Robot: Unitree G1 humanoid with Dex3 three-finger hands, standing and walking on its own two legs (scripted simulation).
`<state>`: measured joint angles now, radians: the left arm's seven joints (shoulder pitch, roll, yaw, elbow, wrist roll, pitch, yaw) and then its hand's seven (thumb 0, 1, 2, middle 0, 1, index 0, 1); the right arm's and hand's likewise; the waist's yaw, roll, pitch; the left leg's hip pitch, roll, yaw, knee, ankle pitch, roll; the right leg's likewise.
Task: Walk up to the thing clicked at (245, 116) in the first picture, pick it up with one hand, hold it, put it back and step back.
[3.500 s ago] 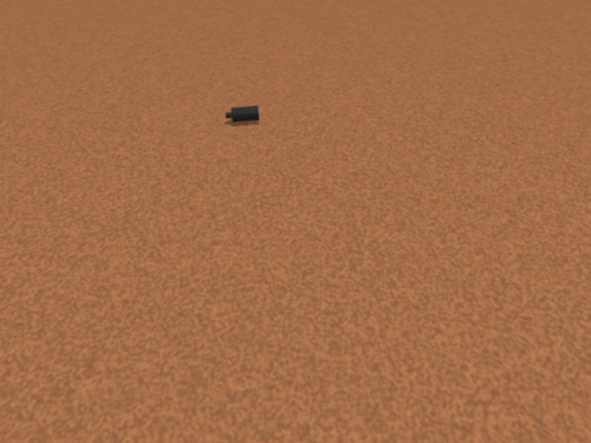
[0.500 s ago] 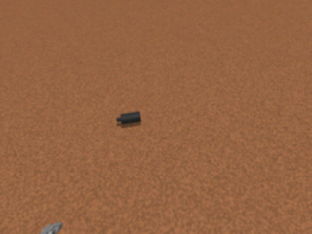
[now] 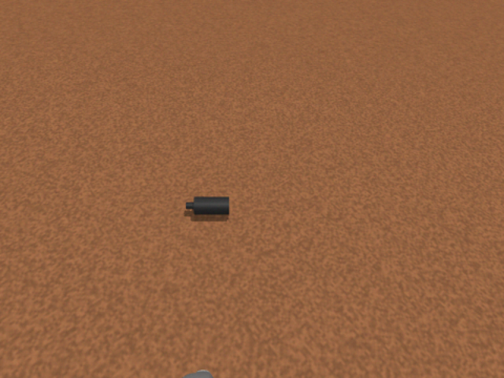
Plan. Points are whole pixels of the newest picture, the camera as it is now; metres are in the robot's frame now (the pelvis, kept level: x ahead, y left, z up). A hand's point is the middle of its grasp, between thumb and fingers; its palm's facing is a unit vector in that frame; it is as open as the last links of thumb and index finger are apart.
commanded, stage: walk up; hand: left
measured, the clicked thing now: (207, 205) +0.94 +0.22 -0.71
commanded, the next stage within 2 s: none
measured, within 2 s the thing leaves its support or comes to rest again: neither
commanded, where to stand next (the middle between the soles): +0.50 -0.03 m, yaw -1 degrees
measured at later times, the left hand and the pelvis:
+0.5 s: hand (134, 308) +0.26 +0.23 -0.11, palm faces -0.08 -0.91 -0.41, open 7.4 cm; pelvis +0.17 -0.04 +0.00, yaw -2 degrees
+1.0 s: hand (140, 271) +0.35 +0.25 -0.15, palm faces -0.02 -0.94 -0.35, open 7.4 cm; pelvis +0.31 -0.02 +0.00, yaw +0 degrees
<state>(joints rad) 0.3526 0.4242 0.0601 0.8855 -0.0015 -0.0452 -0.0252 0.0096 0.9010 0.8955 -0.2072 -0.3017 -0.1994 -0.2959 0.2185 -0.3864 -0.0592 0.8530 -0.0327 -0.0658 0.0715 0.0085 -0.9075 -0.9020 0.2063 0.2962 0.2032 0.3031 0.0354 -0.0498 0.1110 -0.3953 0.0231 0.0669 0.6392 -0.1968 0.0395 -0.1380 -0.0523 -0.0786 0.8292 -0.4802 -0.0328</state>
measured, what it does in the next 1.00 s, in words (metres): walks ahead: right foot, then left foot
